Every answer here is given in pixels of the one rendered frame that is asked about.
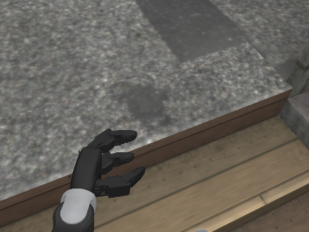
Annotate stairs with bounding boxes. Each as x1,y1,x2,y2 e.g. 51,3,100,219
0,89,309,232

